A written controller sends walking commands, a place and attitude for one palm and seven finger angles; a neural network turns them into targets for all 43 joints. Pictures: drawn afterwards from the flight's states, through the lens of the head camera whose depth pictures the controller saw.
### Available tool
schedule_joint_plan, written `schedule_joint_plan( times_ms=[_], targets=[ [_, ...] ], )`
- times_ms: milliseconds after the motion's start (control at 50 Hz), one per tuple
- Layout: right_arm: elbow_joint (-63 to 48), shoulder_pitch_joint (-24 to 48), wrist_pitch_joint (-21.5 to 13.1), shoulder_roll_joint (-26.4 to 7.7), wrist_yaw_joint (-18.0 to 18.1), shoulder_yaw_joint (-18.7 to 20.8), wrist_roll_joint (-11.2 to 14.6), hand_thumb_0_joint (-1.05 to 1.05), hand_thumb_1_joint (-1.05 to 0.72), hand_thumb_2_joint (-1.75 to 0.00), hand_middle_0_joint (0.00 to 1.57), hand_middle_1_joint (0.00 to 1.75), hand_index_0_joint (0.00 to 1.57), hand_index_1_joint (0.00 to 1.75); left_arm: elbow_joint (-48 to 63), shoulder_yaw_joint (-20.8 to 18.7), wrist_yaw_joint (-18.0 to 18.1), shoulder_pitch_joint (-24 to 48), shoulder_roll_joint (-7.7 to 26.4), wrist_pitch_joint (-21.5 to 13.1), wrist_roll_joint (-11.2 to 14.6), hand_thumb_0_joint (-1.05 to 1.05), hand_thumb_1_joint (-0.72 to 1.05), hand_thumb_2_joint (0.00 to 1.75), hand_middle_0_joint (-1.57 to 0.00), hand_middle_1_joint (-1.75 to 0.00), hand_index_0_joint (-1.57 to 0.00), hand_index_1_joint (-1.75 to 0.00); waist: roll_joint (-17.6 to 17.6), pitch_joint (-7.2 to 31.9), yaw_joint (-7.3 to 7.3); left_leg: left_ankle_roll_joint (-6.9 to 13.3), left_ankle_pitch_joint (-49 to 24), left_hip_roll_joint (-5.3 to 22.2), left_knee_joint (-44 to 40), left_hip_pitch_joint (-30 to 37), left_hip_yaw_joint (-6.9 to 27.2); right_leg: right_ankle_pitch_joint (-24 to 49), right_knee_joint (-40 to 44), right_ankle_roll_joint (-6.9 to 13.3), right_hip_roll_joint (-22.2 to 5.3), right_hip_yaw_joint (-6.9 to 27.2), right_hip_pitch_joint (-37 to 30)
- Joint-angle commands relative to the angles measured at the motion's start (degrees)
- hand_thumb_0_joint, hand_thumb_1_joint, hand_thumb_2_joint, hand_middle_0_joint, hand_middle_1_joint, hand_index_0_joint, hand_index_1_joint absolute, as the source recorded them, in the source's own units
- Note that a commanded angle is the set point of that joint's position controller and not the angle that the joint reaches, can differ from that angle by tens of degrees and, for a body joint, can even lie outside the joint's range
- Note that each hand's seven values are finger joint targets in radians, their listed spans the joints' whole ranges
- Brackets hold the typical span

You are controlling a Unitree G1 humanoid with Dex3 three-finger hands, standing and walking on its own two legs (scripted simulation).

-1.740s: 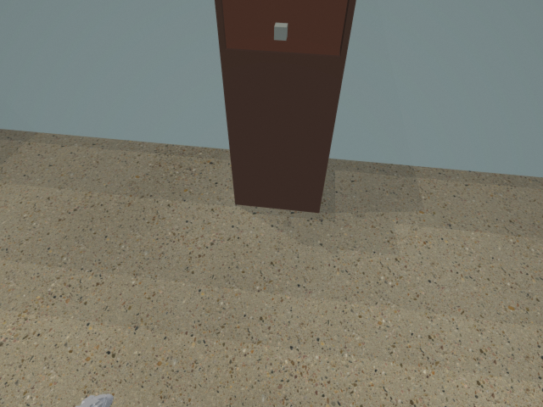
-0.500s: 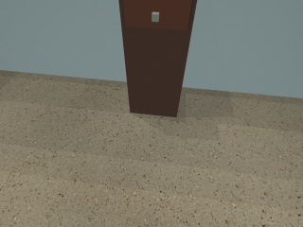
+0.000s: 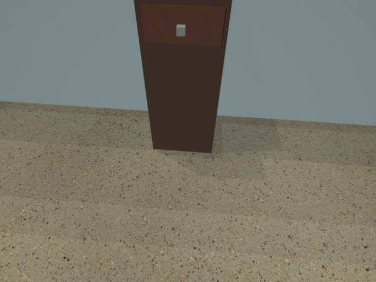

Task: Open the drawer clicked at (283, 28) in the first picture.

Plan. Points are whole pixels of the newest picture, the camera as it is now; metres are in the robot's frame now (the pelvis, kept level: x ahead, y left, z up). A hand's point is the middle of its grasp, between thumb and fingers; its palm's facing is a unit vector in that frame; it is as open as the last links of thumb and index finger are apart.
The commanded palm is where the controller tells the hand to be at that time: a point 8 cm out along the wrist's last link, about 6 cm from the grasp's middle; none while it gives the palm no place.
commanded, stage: walk to a spot facing it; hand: left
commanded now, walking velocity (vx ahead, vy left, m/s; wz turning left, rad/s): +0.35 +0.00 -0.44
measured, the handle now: (181, 28) +1.14 +0.12 +0.11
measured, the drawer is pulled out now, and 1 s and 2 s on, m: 0.00 0.00 0.00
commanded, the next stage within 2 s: turn to face it in 0.54 s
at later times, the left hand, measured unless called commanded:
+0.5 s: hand out of the picture +0.10 +0.12 -0.16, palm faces -0.08 -0.99 -0.15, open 7.4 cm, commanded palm none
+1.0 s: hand (148, 191) +0.43 +0.17 -0.17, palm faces -0.13 -0.98 -0.17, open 7.4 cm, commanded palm none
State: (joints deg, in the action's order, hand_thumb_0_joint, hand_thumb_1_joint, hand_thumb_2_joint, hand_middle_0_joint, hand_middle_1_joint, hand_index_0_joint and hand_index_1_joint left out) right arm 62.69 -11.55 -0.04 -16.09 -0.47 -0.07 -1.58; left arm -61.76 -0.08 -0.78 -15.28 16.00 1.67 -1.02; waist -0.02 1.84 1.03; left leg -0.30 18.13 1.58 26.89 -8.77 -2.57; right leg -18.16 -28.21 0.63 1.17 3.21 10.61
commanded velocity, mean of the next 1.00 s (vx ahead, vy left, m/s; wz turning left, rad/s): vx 0.20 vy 0.00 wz -0.03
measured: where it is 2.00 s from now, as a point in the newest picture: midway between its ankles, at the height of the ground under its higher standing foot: (197, 245)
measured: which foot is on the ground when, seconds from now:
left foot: down 0.00-0.18, up 0.20-0.64, down 0.66-1.00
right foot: down 0.00-0.66, up 0.68-1.00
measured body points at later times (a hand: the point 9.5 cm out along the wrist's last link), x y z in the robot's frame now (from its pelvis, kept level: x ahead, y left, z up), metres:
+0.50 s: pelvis +0.16 -0.04 +0.00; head +0.17 -0.04 +0.45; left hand +0.10 +0.17 -0.15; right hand +0.19 -0.28 -0.15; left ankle +0.28 +0.08 -0.67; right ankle +0.04 -0.11 -0.74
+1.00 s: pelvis +0.33 +0.01 +0.00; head +0.34 +0.03 +0.45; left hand +0.44 +0.22 -0.16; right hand +0.28 -0.22 -0.15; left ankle +0.37 +0.05 -0.74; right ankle +0.32 -0.14 -0.69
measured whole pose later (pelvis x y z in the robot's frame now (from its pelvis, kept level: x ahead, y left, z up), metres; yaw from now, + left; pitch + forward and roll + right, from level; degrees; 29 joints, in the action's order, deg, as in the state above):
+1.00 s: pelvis +0.33 +0.01 +0.00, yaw -10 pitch -1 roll +0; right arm 62.5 -17.9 -1.8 -8.3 1.3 1.9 -1.1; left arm -57.9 -2.8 1.9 -11.2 9.6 0.8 -1.4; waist 2.6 -0.3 -0.9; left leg 6.6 10.0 -3.2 23.3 -13.4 -8.0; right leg -17.8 -52.2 -2.7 -4.8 -1.3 25.8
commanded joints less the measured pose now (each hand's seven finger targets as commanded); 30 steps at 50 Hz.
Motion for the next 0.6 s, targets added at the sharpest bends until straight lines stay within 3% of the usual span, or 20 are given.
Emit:
schedule_joint_plan(
  times_ms=[0,20,40,60,80,100,120,140,160,180,200,240,260,300,340,440,480,540,560,580],
  targets=[
    [-2.9,-5.1,-1.5,-11.7,1.3,3.7,0.3,0.00,-0.90,-0.90,0.20,0.30,0.20,0.30,5.8,-2.3,-0.7,0.5,5.0,-1.8,-0.2,0.00,0.90,0.90,-0.20,-0.30,-0.20,-0.30,-7.8,-9.7,-2.43,7.4,19.3,14.3,-12.9,2.3,16.1,-7.8,-8.5,1.8,0.9,-0.5,18.3],
    [-2.8,-6.6,-2.1,-11.9,1.4,4.2,0.5,0.00,-0.90,-0.90,0.20,0.30,0.20,0.30,7.0,-2.4,-0.9,2.2,3.7,-2.2,-0.2,0.00,0.90,0.90,-0.20,-0.30,-0.20,-0.30,-9.9,-9.0,-3.12,9.7,13.9,18.0,-14.4,5.9,18.0,-7.0,-13.6,0.9,-0.1,-3.7,21.6],
    [-2.8,-7.8,-2.5,-11.5,1.3,4.4,0.5,0.00,-0.90,-0.90,0.20,0.30,0.20,0.30,8.1,-2.5,-1.0,4.1,3.6,-2.6,-0.2,0.00,0.90,0.90,-0.20,-0.30,-0.20,-0.30,-8.9,-8.4,-3.80,11.3,8.5,19.6,-14.3,8.6,18.2,-9.6,-16.1,0.7,-1.8,-3.3,24.2],
    [-2.9,-8.2,-2.7,-10.7,1.3,4.5,0.4,0.00,-0.90,-0.90,0.20,0.30,0.20,0.30,8.8,-2.7,-1.1,4.7,3.0,-2.8,-0.2,0.00,0.90,0.90,-0.20,-0.30,-0.20,-0.30,-8.8,-8.9,-3.81,11.5,4.6,20.2,-13.8,7.6,16.4,-10.5,-16.8,0.5,-3.2,-3.4,23.8],
    [-3.1,-7.4,-2.9,-9.8,1.3,4.4,0.3,0.00,-0.90,-0.90,0.20,0.30,0.20,0.30,8.8,-3.0,-1.2,4.0,2.3,-3.0,-0.2,0.00,0.90,0.90,-0.20,-0.30,-0.20,-0.30,-8.7,-9.1,-2.91,10.8,-0.2,19.7,-12.1,5.8,13.3,-10.4,-14.9,0.5,-4.2,-3.8,21.3],
    [-3.2,-5.9,-2.9,-8.9,1.4,4.2,0.1,0.00,-0.90,-0.90,0.20,0.30,0.20,0.30,7.9,-3.1,-1.3,1.6,1.4,-3.3,-0.2,0.00,0.90,0.90,-0.20,-0.30,-0.20,-0.30,-7.9,-8.8,-1.34,9.1,-3.9,18.1,-9.2,2.7,9.0,-8.2,-11.4,0.6,-4.1,-5.3,15.7],
    [-3.4,-4.0,-2.9,-8.2,1.4,3.9,0.2,0.00,-0.90,-0.90,0.20,0.30,0.20,0.30,6.2,-3.2,-1.4,-3.5,0.7,-3.3,-0.3,0.00,0.90,0.90,-0.20,-0.30,-0.20,-0.30,-6.8,-7.3,1.23,6.8,-4.4,15.2,-3.7,-2.4,3.7,-3.3,-6.3,0.9,-3.1,-7.3,6.3],
    [-3.8,-2.4,-2.9,-6.8,1.2,3.7,0.3,0.00,-0.90,-0.90,0.20,0.30,0.20,0.30,3.4,-3.7,-1.2,-11.4,1.8,-3.7,-0.5,0.00,0.90,0.90,-0.20,-0.30,-0.20,-0.30,-0.4,-4.3,5.01,4.0,-4.3,10.6,8.6,-9.0,-1.4,1.7,0.3,2.0,-1.8,-6.2,-5.1],
    [-6.2,-0.9,-3.2,-2.2,0.7,2.8,1.1,0.00,-0.90,-0.90,0.20,0.30,0.20,0.30,0.8,-5.3,-0.2,-20.0,8.4,-4.6,-0.9,0.00,0.90,0.90,-0.20,-0.30,-0.20,-0.30,18.5,-2.5,7.86,0.3,6.7,3.1,28.4,-25.2,-8.1,-3.8,10.2,6.8,-15.6,17.5,-15.8],
    [-8.9,3.3,-3.7,-1.8,0.5,2.5,0.7,0.00,-0.90,-0.90,0.20,0.30,0.20,0.30,-0.3,-5.4,0.8,-24.2,10.3,-4.8,0.2,0.00,0.90,0.90,-0.20,-0.30,-0.20,-0.30,19.9,-3.5,8.31,0.2,14.5,0.8,38.0,-32.5,-4.0,1.5,16.9,10.0,-22.5,32.6,-16.3],
    [-8.0,2.8,-3.8,-3.1,0.5,3.2,0.6,0.00,-0.90,-0.90,0.20,0.30,0.20,0.30,-0.2,-5.0,1.3,-22.1,8.7,-5.1,0.5,0.00,0.90,0.90,-0.20,-0.30,-0.20,-0.30,14.0,-5.2,6.43,0.9,9.5,3.4,40.9,-33.5,0.7,3.5,15.9,10.8,-21.6,29.5,-15.1],
    [-6.6,3.2,-3.8,-1.2,0.3,3.3,0.5,0.00,-0.90,-0.90,0.20,0.30,0.20,0.30,1.1,-4.0,1.5,-16.6,4.2,-5.3,0.1,0.00,0.90,0.90,-0.20,-0.30,-0.20,-0.30,4.5,-8.9,3.62,0.5,3.3,6.0,42.2,-33.1,1.2,6.4,15.4,11.7,-19.8,23.7,-8.8],
    [-6.0,2.3,-3.5,-0.2,0.1,3.2,0.1,0.00,-0.90,-0.90,0.20,0.30,0.20,0.30,1.5,-3.4,1.6,-14.9,2.6,-5.5,-0.1,0.00,0.90,0.90,-0.20,-0.30,-0.20,-0.30,2.5,-9.6,2.42,-0.1,0.9,6.3,41.2,-31.6,0.8,10.2,15.3,11.3,-18.2,19.3,-6.6],
    [-4.9,0.0,-2.6,1.6,-0.1,3.3,0.0,0.00,-0.90,-0.90,0.20,0.30,0.20,0.30,1.1,-2.9,1.7,-14.9,0.7,-6.0,-0.2,0.00,0.90,0.90,-0.20,-0.30,-0.20,-0.30,2.6,-8.7,0.53,-1.1,-2.9,6.0,39.7,-30.2,-0.3,16.4,15.9,10.1,-15.5,13.3,-5.1],
    [-4.7,-1.2,-2.0,2.4,-0.4,3.5,0.2,0.00,-0.90,-0.90,0.20,0.30,0.20,0.30,0.6,-2.9,1.9,-14.1,0.6,-6.5,-0.2,0.00,0.90,0.90,-0.20,-0.30,-0.20,-0.30,4.7,-8.2,-0.81,-1.7,-5.9,6.1,37.3,-30.5,-1.0,18.0,16.7,9.6,-13.8,8.9,-5.7],
    [-7.8,5.2,-2.3,3.6,-1.1,3.4,0.7,0.00,-0.90,-0.90,0.20,0.30,0.20,0.30,-1.3,-2.6,2.6,-16.7,-0.7,-6.9,-0.3,0.00,0.90,0.90,-0.20,-0.30,-0.20,-0.30,5.6,-9.5,0.60,-1.7,-10.0,5.4,27.6,-32.4,-2.8,27.0,16.8,9.2,-12.4,5.3,-9.0],
    [-9.1,8.2,-2.6,4.2,-1.3,3.1,0.8,0.00,-0.90,-0.90,0.20,0.30,0.20,0.30,-1.7,-2.6,2.8,-17.0,-1.1,-6.8,-0.3,0.00,0.90,0.90,-0.20,-0.30,-0.20,-0.30,6.5,-10.8,1.31,-1.1,-10.7,4.7,21.3,-29.6,-3.8,30.0,16.8,8.7,-12.0,4.5,-8.2],
    [-9.3,8.3,-3.3,4.4,-1.1,3.1,1.0,0.00,-0.90,-0.90,0.20,0.30,0.20,0.30,-2.3,-2.9,3.1,-16.2,-0.4,-6.4,-0.5,0.00,0.90,0.90,-0.20,-0.30,-0.20,-0.30,7.7,-9.8,0.88,0.7,-9.5,2.6,13.3,-20.8,-4.9,38.9,13.1,7.5,-12.1,3.6,-8.4],
    [-8.7,5.4,-3.5,3.9,-0.7,3.3,1.0,0.00,-0.90,-0.90,0.20,0.30,0.20,0.30,-2.0,-3.2,3.1,-15.3,0.3,-6.4,-0.5,0.00,0.90,0.90,-0.20,-0.30,-0.20,-0.30,8.1,-8.5,-0.69,1.4,-9.2,1.4,11.4,-15.3,-5.2,44.2,9.6,7.3,-12.2,3.3,-7.5],
    [-6.7,-0.8,-3.7,2.9,-0.1,3.7,0.8,0.00,-0.90,-0.90,0.20,0.30,0.20,0.30,-1.8,-3.4,3.1,-14.2,0.7,-6.4,-0.4,0.00,0.90,0.90,-0.20,-0.30,-0.20,-0.30,7.5,-5.9,-3.59,1.9,-10.9,-0.2,8.2,-8.0,-5.7,47.1,3.5,6.4,-10.8,1.9,-6.5]
  ],
)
